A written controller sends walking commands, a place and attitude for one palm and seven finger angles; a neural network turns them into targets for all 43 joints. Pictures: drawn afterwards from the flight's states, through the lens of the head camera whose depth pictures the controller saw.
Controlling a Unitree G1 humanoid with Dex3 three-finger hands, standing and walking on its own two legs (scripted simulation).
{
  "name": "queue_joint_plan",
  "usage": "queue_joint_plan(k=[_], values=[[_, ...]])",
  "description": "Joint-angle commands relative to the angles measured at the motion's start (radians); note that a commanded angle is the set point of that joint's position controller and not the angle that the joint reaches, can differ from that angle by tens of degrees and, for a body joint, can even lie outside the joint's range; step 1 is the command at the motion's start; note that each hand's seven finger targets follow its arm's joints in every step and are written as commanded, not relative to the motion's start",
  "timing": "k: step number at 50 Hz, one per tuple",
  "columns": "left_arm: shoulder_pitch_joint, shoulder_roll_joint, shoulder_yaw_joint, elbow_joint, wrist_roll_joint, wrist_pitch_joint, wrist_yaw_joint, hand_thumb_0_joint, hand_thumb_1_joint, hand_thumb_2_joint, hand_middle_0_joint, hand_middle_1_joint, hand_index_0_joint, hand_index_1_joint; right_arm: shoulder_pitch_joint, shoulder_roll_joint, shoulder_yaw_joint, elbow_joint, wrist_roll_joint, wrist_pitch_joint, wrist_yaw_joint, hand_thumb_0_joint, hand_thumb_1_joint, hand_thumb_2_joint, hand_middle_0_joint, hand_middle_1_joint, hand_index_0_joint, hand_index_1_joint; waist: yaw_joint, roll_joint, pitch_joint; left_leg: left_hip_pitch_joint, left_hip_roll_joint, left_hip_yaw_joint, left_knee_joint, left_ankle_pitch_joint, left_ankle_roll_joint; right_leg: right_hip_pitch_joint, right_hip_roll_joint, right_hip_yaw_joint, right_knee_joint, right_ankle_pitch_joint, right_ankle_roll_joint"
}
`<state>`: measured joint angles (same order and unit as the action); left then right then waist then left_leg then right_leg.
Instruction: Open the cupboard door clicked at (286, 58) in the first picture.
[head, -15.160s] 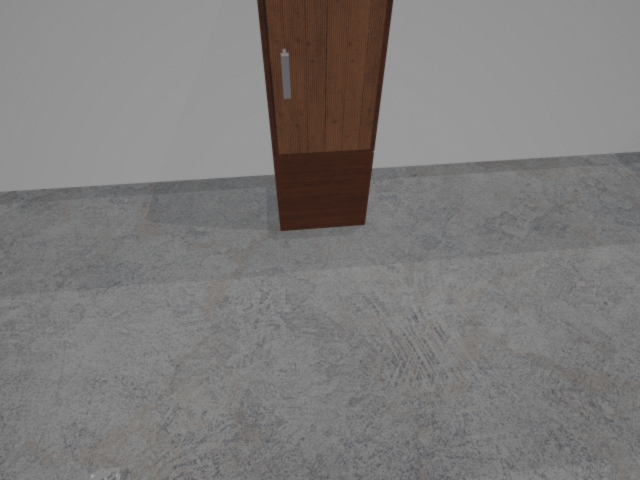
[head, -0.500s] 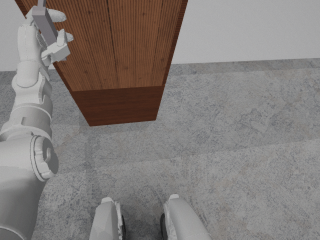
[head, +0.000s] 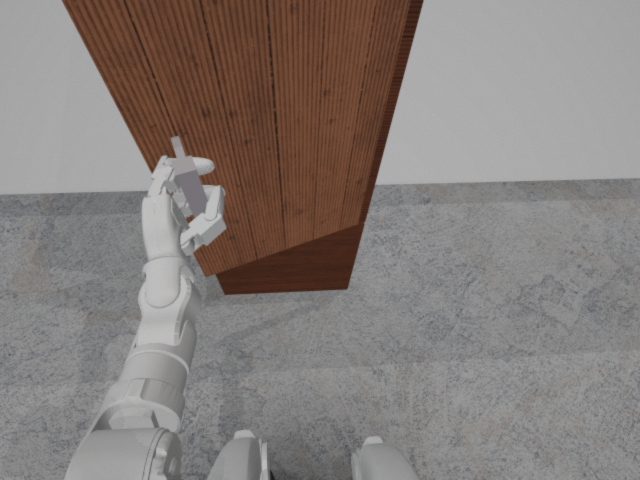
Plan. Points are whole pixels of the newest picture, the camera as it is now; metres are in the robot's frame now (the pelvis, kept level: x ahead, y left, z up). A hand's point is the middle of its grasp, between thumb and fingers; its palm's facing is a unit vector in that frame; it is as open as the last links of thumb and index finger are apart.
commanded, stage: pull the door open along its arc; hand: left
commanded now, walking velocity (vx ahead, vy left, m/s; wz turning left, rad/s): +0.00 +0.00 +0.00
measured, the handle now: (193, 186) +0.48 +0.15 +0.05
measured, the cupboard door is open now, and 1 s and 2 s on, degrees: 20 49 55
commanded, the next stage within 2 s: open thumb and fingers to let go in 0.44 s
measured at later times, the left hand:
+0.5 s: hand (323, 304) +0.31 -0.01 +0.05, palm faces +0.25 -0.97 -0.05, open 6.2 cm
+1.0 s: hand (311, 289) +0.33 +0.00 +0.04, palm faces +0.37 -0.93 -0.02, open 11.4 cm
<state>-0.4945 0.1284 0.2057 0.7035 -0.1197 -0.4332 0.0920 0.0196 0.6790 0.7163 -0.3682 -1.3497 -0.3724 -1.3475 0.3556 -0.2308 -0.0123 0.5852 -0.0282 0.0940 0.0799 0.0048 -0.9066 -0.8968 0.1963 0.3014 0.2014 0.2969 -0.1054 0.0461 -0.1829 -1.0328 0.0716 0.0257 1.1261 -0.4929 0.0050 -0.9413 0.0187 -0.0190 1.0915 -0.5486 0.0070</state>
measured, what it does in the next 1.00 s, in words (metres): shifts its weight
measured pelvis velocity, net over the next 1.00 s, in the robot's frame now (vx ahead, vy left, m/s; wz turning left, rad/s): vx -0.01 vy -0.07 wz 0.08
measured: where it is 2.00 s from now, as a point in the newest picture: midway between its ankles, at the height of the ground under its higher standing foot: outside the picture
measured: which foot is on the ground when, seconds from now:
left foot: down 0.00-1.00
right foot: down 0.00-1.00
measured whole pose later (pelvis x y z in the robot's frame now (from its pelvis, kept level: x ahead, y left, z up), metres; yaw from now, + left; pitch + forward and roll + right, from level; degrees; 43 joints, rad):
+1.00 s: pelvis -0.01 -0.07 +0.00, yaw +5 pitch +18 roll +3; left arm -0.15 -0.13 -0.16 0.44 0.08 -0.42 0.57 0.01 -0.12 0.46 -0.37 -1.24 -0.34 -1.24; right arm 0.21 -0.21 -0.03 0.64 -0.09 0.00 0.03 0.01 -0.91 -0.90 0.19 0.30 0.20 0.30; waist -0.02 0.04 -0.19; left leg -0.94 0.02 -0.06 1.07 -0.45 -0.05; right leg -0.88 0.00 -0.08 1.16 -0.59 -0.08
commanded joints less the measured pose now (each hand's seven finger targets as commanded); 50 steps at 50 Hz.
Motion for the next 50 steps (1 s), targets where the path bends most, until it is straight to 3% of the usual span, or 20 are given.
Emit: queue_joint_plan(k=[1, 5, 8, 13, 14, 15, 17, 20, 23, 26, 27, 28, 30, 33, 36, 38, 42, 47, 50], values=[[-0.077, -0.033, -0.04, -0.304, 0.073, -0.071, 0.306, 0.0, 0.9, 0.9, -0.4, -1.35, -0.4, -1.35, 0.043, -0.116, -0.062, -0.092, -0.034, -0.038, 0.014, 0.0, -0.9, -0.9, 0.2, 0.3, 0.2, 0.3, 0.054, -0.011, -0.385, 0.386, -0.049, -0.025, -0.099, 0.509, -0.01, 0.171, 0.035, -0.059, -0.077, 0.522, -0.023], [0.011, -0.166, -0.162, -0.368, 0.214, -0.051, 0.5, 0.0, 0.9, 0.9, -0.4, -1.35, -0.4, -1.35, -0.012, -0.096, -0.066, -0.098, -0.059, -0.042, 0.024, 0.0, -0.9, -0.9, 0.2, 0.3, 0.2, 0.3, 0.062, -0.048, -0.379, 0.37, -0.054, -0.026, -0.096, 0.484, -0.011, 0.195, 0.027, -0.061, -0.072, 0.519, -0.03], [0.096, -0.231, -0.261, -0.434, 0.277, -0.04, 0.517, 0.0, 0.9, 0.9, -0.4, -1.35, -0.4, -1.35, -0.06, -0.075, -0.067, -0.118, -0.066, -0.052, 0.012, 0.0, -0.9, -0.9, 0.2, 0.3, 0.2, 0.3, 0.067, -0.08, -0.383, 0.374, -0.059, -0.018, -0.101, 0.463, -0.005, 0.24, 0.021, -0.053, -0.088, 0.546, -0.037], [0.181, -0.306, -0.359, -0.482, 0.288, -0.024, 0.513, 0.0, 0.9, 0.9, -0.4, -1.35, -0.4, -1.35, -0.144, -0.045, -0.049, -0.131, -0.061, -0.079, -0.019, 0.0, -0.9, -0.9, 0.2, 0.3, 0.2, 0.3, 0.068, -0.113, -0.303, 0.346, -0.069, -0.012, -0.117, 0.336, 0.002, 0.253, 0.005, -0.033, -0.134, 0.468, -0.035], [0.203, -0.326, -0.379, -0.495, 0.284, -0.022, 0.512, 0.0, 0.9, 0.9, -0.4, -1.35, -0.4, -1.35, -0.164, -0.039, -0.044, -0.134, -0.059, -0.085, -0.022, 0.0, -0.9, -0.9, 0.2, 0.3, 0.2, 0.3, 0.077, -0.086, -0.295, 0.349, -0.073, -0.01, -0.119, 0.321, 0.0, 0.253, 0.001, -0.029, -0.141, 0.454, -0.036], [0.236, -0.355, -0.399, -0.498, 0.266, -0.015, 0.51, 0.0, 0.9, 0.9, -0.4, -1.35, -0.4, -1.35, -0.178, -0.033, -0.038, -0.137, -0.057, -0.095, -0.022, 0.0, -0.9, -0.9, 0.2, 0.3, 0.2, 0.3, 0.078, -0.099, -0.29, 0.351, -0.076, -0.009, -0.123, 0.307, 0.0, 0.262, -0.002, -0.03, -0.153, 0.448, -0.034], [0.334, -0.362, -0.406, -0.535, 0.246, 0.0, 0.505, 0.0, 0.9, 0.9, -0.4, -1.35, -0.4, -1.35, -0.196, -0.028, -0.036, -0.149, -0.053, -0.112, -0.024, 0.0, -0.9, -0.9, 0.2, 0.3, 0.2, 0.3, 0.102, -0.121, -0.315, 0.352, -0.079, -0.012, -0.127, 0.318, -0.003, 0.311, -0.007, -0.022, -0.16, 0.486, -0.032], [0.485, -0.414, -0.456, -0.597, 0.216, 0.034, 0.486, 0.0, 0.9, 0.9, -0.4, -1.35, -0.4, -1.35, -0.232, -0.009, -0.019, -0.159, -0.042, -0.132, -0.017, 0.0, -0.9, -0.9, 0.2, 0.3, 0.2, 0.3, 0.113, -0.14, -0.29, 0.349, -0.086, -0.009, -0.134, 0.313, -0.01, 0.351, -0.025, -0.011, -0.178, 0.564, -0.018], [0.382, -0.439, -0.483, -0.579, 0.224, 0.06, 0.504, 0.0, 0.9, 0.9, -0.4, -1.35, -0.4, -1.35, -0.24, -0.006, -0.012, -0.142, -0.044, -0.153, -0.019, 0.0, -0.9, -0.9, 0.2, 0.3, 0.2, 0.3, 0.076, -0.149, -0.23, 0.318, -0.091, -0.024, -0.113, 0.269, -0.009, 0.305, -0.042, 0.01, -0.196, 0.541, -0.005], [0.264, -0.39, -0.433, -0.538, 0.228, 0.054, 0.521, 0.0, 0.9, 0.9, -0.4, -1.35, -0.4, -1.35, -0.236, -0.011, -0.013, -0.114, -0.051, -0.159, -0.032, 0.0, -0.9, -0.9, 0.2, 0.3, 0.2, 0.3, 0.058, -0.161, -0.221, 0.279, -0.096, -0.035, -0.085, 0.237, -0.01, 0.28, -0.061, 0.052, -0.205, 0.539, 0.009], [0.148, -0.347, -0.397, -0.548, 0.232, 0.04, 0.535, 0.0, 0.9, 0.9, -0.4, -1.35, -0.4, -1.35, -0.227, -0.017, -0.017, -0.096, -0.053, -0.157, -0.04, 0.0, -0.9, -0.9, 0.2, 0.3, 0.2, 0.3, 0.043, -0.163, -0.224, 0.269, -0.095, -0.04, -0.076, 0.231, -0.009, 0.27, -0.066, 0.062, -0.203, 0.518, 0.011], [0.166, -0.365, -0.394, -0.516, 0.229, 0.037, 0.538, 0.0, 0.83, 0.87, -0.395, -1.342, -0.395, -1.342, -0.237, -0.014, -0.02, -0.094, -0.057, -0.158, -0.042, 0.0, -0.9, -0.9, 0.2, 0.3, 0.2, 0.3, 0.058, -0.142, -0.241, 0.262, -0.098, -0.038, -0.071, 0.219, -0.01, 0.268, -0.069, 0.072, -0.204, 0.497, 0.011], [0.169, -0.349, -0.373, -0.482, 0.218, 0.027, 0.533, 0.0, 0.69, 0.81, -0.385, -1.327, -0.385, -1.327, -0.238, -0.013, -0.017, -0.089, -0.058, -0.159, -0.047, 0.0, -0.9, -0.9, 0.2, 0.3, 0.2, 0.3, 0.056, -0.191, -0.244, 0.23, -0.101, -0.043, -0.062, 0.201, -0.01, 0.29, -0.086, 0.107, -0.223, 0.494, 0.023], [0.171, -0.342, -0.379, -0.483, 0.216, 0.007, 0.51, 0.0, 0.48, 0.72, -0.37, -1.305, -0.37, -1.305, -0.225, -0.019, -0.026, -0.091, -0.057, -0.158, -0.051, 0.0, -0.9, -0.9, 0.2, 0.3, 0.2, 0.3, 0.06, -0.188, -0.288, 0.209, -0.102, -0.042, -0.059, 0.203, -0.009, 0.332, -0.099, 0.136, -0.22, 0.531, 0.029], [0.183, -0.336, -0.377, -0.465, 0.207, -0.001, 0.487, 0.0, 0.27, 0.63, -0.355, -1.283, -0.355, -1.283, -0.212, -0.027, -0.031, -0.093, -0.055, -0.152, -0.052, 0.0, -0.9, -0.9, 0.2, 0.3, 0.2, 0.3, 0.055, -0.23, -0.287, 0.182, -0.103, -0.046, -0.056, 0.199, -0.008, 0.361, -0.111, 0.154, -0.226, 0.577, 0.04], [0.161, -0.336, -0.385, -0.466, 0.21, -0.01, 0.478, 0.0, 0.13, 0.57, -0.345, -1.268, -0.345, -1.268, -0.204, -0.031, -0.035, -0.09, -0.053, -0.147, -0.053, 0.0, -0.9, -0.9, 0.2, 0.3, 0.2, 0.3, 0.055, -0.197, -0.29, 0.186, -0.103, -0.045, -0.055, 0.204, -0.005, 0.35, -0.108, 0.15, -0.217, 0.57, 0.034], [0.151, -0.31, -0.361, -0.446, 0.208, -0.023, 0.475, 0.0, -0.15, 0.45, -0.325, -1.237, -0.325, -1.237, -0.195, -0.04, -0.04, -0.086, -0.051, -0.142, -0.058, 0.0, -0.9, -0.9, 0.2, 0.3, 0.2, 0.3, 0.052, -0.231, -0.28, 0.168, -0.101, -0.055, -0.053, 0.193, -0.003, 0.342, -0.105, 0.149, -0.216, 0.534, 0.032], [0.134, -0.312, -0.357, -0.429, 0.211, -0.031, 0.486, 0.0, -0.5, 0.3, -0.3, -1.2, -0.3, -1.2, -0.188, -0.042, -0.042, -0.083, -0.054, -0.14, -0.063, 0.0, -0.9, -0.9, 0.2, 0.3, 0.2, 0.3, 0.056, -0.214, -0.287, 0.183, -0.102, -0.051, -0.06, 0.191, 0.001, 0.318, -0.093, 0.129, -0.211, 0.496, 0.024], [0.127, -0.335, -0.376, -0.422, 0.215, -0.03, 0.493, 0.0, -0.5, 0.3, -0.292, -1.15, -0.292, -1.15, -0.185, -0.038, -0.041, -0.083, -0.054, -0.14, -0.061, 0.0, -0.9, -0.9, 0.2, 0.3, 0.2, 0.3, 0.052, -0.2, -0.275, 0.205, -0.102, -0.044, -0.066, 0.188, 0.002, 0.294, -0.086, 0.112, -0.214, 0.463, 0.019]])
